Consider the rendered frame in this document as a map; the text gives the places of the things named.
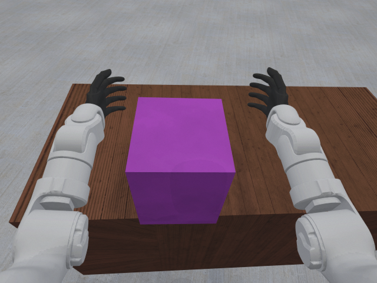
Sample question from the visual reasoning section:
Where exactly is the right robot hand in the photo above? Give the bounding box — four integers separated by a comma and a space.
247, 67, 289, 118

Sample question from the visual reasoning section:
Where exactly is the robot left forearm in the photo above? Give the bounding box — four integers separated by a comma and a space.
12, 103, 105, 263

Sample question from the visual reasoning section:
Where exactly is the right robot upper arm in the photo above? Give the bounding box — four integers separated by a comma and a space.
295, 209, 377, 283

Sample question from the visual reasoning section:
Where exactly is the robot right forearm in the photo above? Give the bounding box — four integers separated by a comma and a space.
266, 104, 376, 257

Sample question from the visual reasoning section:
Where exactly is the pedestal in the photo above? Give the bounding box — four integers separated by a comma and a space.
9, 84, 377, 275

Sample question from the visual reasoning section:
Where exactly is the left robot hand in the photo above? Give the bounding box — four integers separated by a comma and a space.
85, 69, 127, 119

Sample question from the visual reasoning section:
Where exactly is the carton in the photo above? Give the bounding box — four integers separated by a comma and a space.
125, 97, 236, 225

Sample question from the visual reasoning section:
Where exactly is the left robot upper arm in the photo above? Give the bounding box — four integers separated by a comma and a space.
0, 209, 89, 283

